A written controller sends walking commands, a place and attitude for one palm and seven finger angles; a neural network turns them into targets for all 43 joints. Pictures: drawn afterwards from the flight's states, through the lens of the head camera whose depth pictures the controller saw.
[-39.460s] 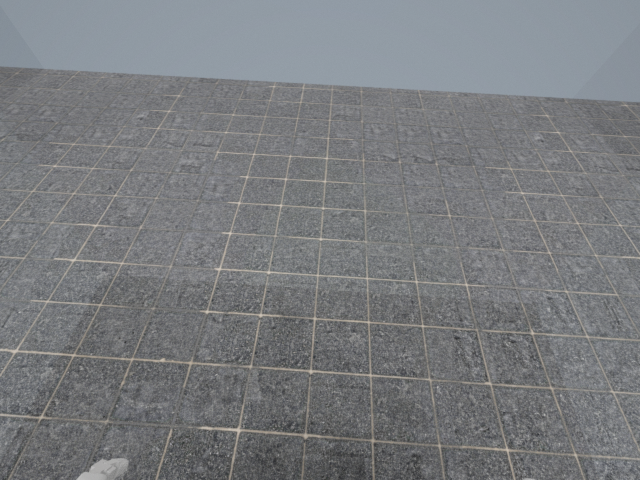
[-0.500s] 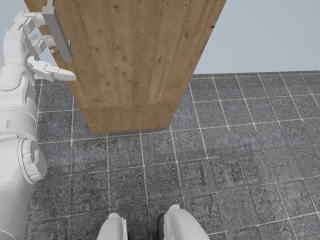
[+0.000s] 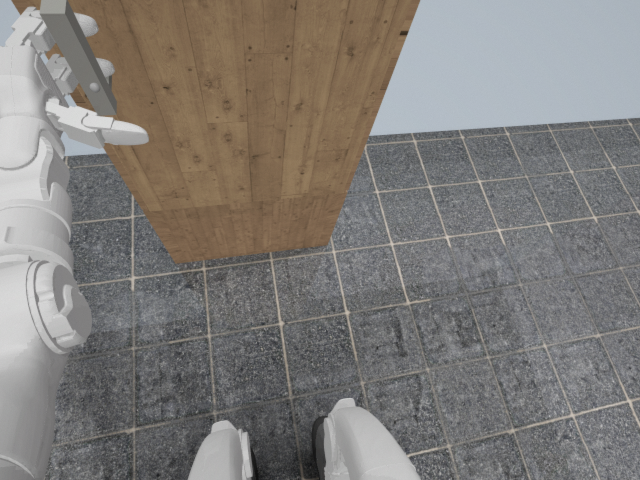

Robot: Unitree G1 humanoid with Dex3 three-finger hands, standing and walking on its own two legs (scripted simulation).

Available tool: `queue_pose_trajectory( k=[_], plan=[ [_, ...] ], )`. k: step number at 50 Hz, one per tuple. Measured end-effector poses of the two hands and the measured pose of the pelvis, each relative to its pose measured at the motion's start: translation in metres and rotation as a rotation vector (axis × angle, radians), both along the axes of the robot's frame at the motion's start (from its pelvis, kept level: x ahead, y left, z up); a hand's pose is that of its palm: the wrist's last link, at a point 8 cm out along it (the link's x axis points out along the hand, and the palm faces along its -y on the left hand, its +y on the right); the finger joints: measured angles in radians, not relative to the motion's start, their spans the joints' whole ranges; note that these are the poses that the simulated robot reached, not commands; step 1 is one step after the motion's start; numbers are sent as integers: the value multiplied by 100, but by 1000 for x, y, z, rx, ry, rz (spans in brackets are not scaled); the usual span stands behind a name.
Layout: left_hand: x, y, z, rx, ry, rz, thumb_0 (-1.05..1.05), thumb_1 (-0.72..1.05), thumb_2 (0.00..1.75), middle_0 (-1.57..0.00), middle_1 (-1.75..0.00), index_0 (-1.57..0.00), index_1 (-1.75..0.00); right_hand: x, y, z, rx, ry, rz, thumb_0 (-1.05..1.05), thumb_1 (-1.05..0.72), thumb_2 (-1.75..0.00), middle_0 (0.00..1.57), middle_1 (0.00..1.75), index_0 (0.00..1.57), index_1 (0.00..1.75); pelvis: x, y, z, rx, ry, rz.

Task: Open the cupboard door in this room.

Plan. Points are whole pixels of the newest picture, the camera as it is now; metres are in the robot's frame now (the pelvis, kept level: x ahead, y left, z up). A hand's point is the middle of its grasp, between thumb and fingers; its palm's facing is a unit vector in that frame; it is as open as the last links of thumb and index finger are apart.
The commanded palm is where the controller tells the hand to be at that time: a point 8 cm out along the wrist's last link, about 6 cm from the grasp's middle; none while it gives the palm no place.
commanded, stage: slide the fingers in behind the handle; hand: left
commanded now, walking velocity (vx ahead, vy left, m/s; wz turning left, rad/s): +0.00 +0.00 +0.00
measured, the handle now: (85, 51) +0.60 +0.19 +0.09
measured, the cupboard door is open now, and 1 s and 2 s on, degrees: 0 0 31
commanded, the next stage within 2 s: close the thumb around the handle in 0.20 s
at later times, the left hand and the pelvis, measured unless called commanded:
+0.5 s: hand (94, 87) +0.55 +0.19 +0.09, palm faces +0.04 -1.00 -0.01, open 12.7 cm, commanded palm +0.53 +0.22 +0.08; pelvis +0.01 +0.01 +0.00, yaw +0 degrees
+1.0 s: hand (111, 88) +0.55 +0.17 +0.08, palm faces +0.03 -1.00 +0.01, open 5.5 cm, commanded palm +0.54 +0.22 +0.08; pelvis +0.01 +0.01 +0.00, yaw +0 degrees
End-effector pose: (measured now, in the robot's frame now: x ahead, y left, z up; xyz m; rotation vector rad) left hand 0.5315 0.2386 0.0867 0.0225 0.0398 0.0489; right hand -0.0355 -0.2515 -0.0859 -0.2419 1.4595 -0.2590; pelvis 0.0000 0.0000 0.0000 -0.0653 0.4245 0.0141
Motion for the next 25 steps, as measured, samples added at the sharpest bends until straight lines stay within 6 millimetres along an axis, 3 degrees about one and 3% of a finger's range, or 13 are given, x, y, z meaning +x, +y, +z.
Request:
queue_pose_trajectory(
  k=[18, 25],
  plan=[
    [-3, -2, 1, -11, -4, -1, -2, -49, 30, -31, -121, -33, -123, -1, 2, 4, -3, 3, -4, 0, -91, -90, 20, 30, 20, 30, 3, 5, 3, -1, -9, -3],
    [-1, 0, 1, -15, -5, -4, -2, -33, 38, -32, -122, -34, -124, 5, 5, 3, 0, -8, -4, 0, -91, -90, 20, 30, 20, 30, 5, 7, 4, -1, -10, -5]
  ],
)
